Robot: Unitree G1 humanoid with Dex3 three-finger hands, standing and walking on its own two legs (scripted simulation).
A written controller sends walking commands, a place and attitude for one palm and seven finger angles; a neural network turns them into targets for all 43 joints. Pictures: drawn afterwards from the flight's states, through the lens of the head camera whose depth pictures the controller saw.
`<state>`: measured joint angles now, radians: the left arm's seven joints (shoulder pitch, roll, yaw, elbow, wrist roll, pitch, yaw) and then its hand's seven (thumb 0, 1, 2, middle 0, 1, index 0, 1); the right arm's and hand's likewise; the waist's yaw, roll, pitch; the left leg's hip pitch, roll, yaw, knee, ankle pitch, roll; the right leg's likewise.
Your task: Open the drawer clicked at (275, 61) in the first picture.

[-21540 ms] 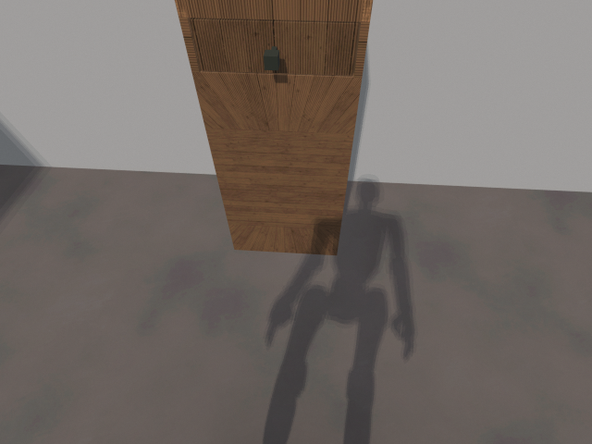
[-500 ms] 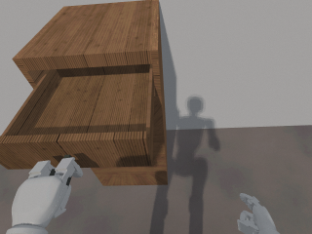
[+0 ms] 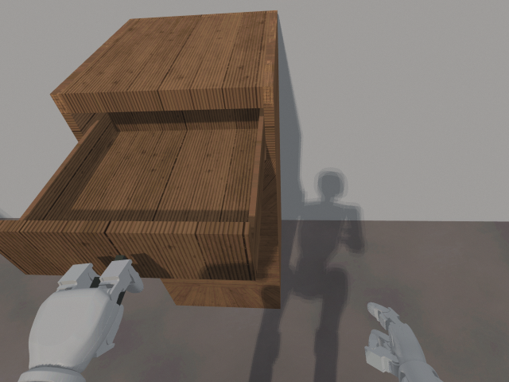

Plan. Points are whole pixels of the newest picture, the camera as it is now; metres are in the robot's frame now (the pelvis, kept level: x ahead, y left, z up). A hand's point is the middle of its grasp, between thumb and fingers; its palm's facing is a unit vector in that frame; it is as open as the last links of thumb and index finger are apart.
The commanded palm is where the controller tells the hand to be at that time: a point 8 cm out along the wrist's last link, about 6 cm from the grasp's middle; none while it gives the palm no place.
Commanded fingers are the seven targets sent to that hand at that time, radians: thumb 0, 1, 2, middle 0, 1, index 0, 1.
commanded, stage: open the thumb to release the handle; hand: left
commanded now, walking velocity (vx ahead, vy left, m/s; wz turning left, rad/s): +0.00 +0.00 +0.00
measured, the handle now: (111, 281) +0.21 +0.24 +0.10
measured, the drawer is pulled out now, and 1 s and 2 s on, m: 0.30 0.30 0.30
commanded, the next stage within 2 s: lift the hand off the handle in 0.50 s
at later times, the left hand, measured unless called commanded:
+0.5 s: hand (100, 328) +0.16 +0.23 +0.09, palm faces +0.06 -0.09 -0.99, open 12.0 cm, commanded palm +0.13 +0.24 +0.14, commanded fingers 0.00 -0.50 0.30 -0.30 -1.20 -0.30 -1.20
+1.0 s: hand (104, 313) +0.18 +0.23 +0.08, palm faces +0.06 -0.09 -0.99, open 13.8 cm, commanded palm +0.14 +0.23 +0.15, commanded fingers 0.00 -0.50 0.30 -0.30 -1.20 -0.30 -1.20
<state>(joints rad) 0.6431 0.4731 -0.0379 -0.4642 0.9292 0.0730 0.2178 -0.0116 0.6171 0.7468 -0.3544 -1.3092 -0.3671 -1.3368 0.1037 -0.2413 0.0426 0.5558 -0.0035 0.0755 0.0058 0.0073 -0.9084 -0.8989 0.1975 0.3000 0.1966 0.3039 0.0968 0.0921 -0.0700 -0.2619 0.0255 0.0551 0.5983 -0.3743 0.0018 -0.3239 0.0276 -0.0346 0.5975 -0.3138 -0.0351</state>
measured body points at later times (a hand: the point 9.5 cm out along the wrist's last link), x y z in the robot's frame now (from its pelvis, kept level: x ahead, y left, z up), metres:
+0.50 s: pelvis -0.03 -0.01 +0.00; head -0.03 -0.05 +0.45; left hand +0.15 +0.23 +0.14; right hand +0.20 -0.21 -0.09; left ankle -0.04 +0.11 -0.73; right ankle +0.00 -0.10 -0.73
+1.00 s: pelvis -0.03 +0.00 +0.01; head -0.03 -0.04 +0.46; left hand +0.17 +0.24 +0.14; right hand +0.20 -0.19 -0.09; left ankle -0.04 +0.11 -0.73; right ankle +0.00 -0.10 -0.73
